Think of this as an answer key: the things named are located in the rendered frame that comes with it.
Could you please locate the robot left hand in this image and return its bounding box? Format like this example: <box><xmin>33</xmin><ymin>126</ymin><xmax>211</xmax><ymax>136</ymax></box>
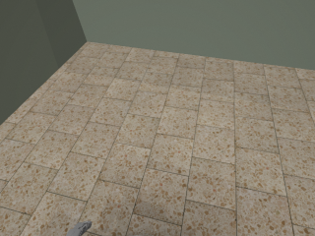
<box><xmin>66</xmin><ymin>220</ymin><xmax>92</xmax><ymax>236</ymax></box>

